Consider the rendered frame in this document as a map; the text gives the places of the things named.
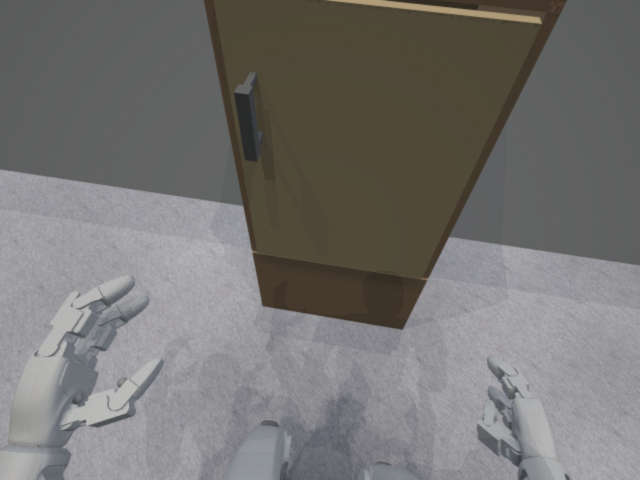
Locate robot left forearm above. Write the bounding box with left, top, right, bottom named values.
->
left=0, top=445, right=71, bottom=480

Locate left robot thigh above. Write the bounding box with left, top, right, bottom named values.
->
left=222, top=425, right=292, bottom=480

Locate cupboard door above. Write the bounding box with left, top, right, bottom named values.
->
left=213, top=0, right=542, bottom=279

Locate handle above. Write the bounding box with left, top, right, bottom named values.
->
left=234, top=72, right=263, bottom=162

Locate robot right forearm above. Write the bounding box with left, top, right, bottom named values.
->
left=518, top=457, right=572, bottom=480

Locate left robot hand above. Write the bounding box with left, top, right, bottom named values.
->
left=8, top=275, right=164, bottom=448

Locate right robot hand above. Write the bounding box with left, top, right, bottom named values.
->
left=477, top=355, right=559, bottom=467

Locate right robot shin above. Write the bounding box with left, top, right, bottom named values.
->
left=372, top=460, right=392, bottom=468

